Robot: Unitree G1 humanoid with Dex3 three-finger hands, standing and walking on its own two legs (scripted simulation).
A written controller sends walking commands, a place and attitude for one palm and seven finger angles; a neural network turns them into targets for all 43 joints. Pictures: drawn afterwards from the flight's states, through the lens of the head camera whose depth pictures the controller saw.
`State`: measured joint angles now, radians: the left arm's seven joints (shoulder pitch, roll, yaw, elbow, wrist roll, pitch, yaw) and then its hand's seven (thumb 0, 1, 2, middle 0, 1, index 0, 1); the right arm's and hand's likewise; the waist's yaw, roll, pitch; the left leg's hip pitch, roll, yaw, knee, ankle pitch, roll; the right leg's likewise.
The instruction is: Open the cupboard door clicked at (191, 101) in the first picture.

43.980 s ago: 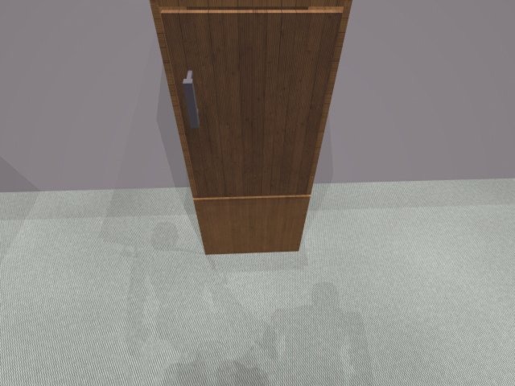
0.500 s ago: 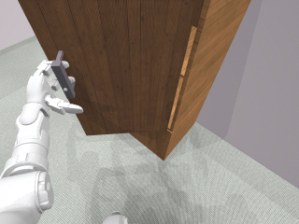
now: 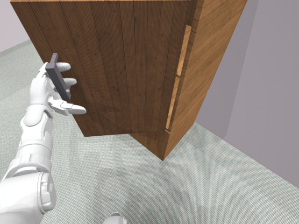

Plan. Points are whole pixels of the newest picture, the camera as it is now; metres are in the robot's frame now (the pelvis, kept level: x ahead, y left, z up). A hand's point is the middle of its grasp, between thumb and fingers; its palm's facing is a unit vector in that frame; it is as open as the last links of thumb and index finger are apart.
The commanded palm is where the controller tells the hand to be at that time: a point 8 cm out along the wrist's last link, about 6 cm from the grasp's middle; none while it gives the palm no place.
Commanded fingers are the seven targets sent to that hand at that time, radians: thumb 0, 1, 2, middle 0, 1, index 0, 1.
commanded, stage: slide the fingers in behind the handle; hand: left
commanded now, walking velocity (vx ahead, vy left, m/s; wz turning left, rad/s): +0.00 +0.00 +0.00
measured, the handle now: (60, 77) +0.49 +0.24 +0.10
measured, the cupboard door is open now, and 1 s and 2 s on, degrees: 46 46 74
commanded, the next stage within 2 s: close the thumb around the handle in 0.24 s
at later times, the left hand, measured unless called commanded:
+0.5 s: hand (64, 91) +0.45 +0.22 +0.10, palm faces +0.07 -1.00 +0.01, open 13.3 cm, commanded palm +0.42 +0.27 +0.10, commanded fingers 0.00 0.00 0.52 -0.34 -1.25 -0.34 -1.25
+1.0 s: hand (67, 90) +0.45 +0.21 +0.10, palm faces +0.05 -1.00 +0.01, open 5.5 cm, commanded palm +0.42 +0.27 +0.10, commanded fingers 0.00 0.90 0.90 -0.40 -1.35 -0.40 -1.35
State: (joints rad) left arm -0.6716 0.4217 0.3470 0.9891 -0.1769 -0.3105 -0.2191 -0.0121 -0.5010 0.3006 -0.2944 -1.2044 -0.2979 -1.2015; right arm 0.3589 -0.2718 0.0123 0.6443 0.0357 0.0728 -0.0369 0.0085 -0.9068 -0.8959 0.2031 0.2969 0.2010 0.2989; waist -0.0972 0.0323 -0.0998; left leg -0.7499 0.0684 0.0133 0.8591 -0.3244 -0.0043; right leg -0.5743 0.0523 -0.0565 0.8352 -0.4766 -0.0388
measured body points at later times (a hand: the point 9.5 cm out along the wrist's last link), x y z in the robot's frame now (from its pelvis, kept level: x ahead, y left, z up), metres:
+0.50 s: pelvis +0.00 +0.01 +0.00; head +0.06 +0.02 +0.45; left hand +0.44 +0.28 +0.10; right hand +0.06 -0.25 -0.12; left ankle +0.05 +0.12 -0.70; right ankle -0.04 -0.10 -0.70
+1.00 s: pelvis +0.00 +0.02 +0.00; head +0.06 +0.03 +0.44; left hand +0.44 +0.27 +0.10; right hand +0.04 -0.25 -0.12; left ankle +0.05 +0.12 -0.70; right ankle -0.04 -0.10 -0.70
